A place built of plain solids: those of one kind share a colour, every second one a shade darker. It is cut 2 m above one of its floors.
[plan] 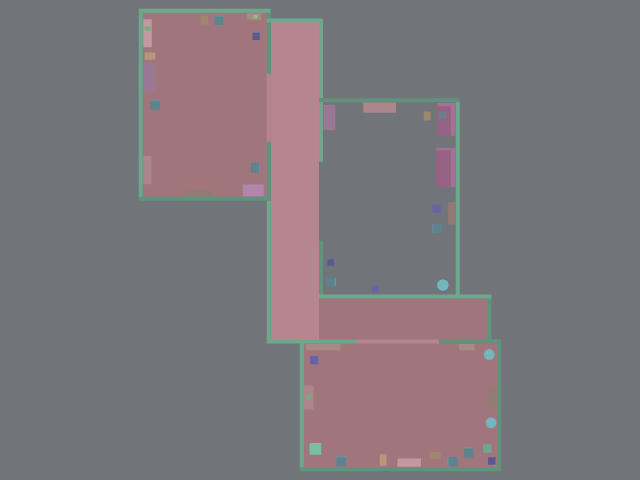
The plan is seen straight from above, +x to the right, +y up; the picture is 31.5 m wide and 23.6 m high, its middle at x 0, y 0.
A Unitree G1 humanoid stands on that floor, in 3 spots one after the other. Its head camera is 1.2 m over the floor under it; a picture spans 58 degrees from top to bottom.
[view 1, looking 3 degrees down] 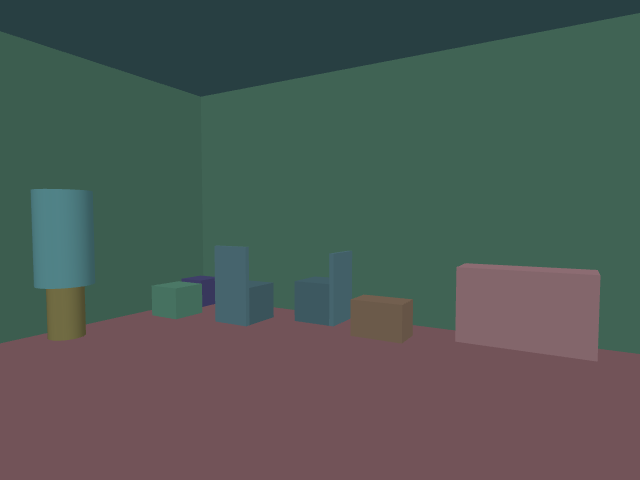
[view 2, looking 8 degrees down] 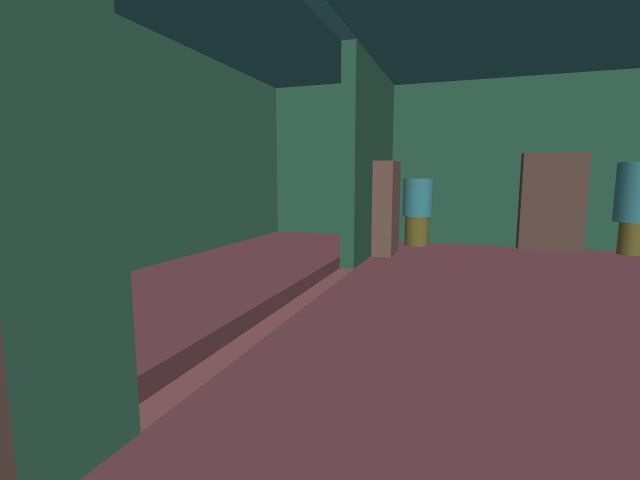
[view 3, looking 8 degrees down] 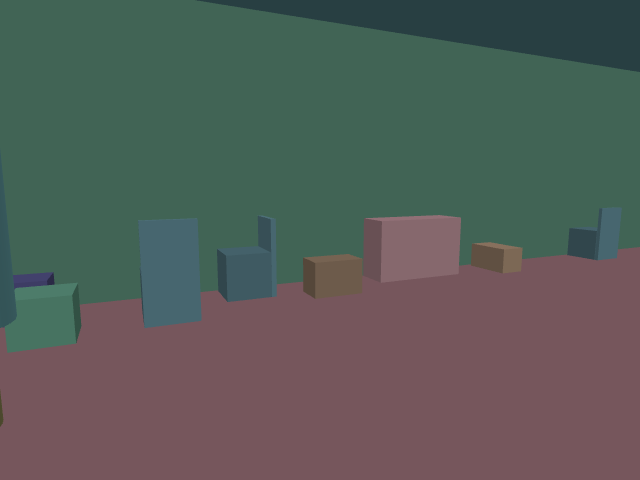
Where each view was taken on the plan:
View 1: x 4.04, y -6.52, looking -60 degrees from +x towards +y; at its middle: wall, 5.38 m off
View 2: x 0.28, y -6.52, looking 19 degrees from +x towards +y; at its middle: floor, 7.53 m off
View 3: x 7.62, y -6.52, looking -114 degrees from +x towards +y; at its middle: wall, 5.14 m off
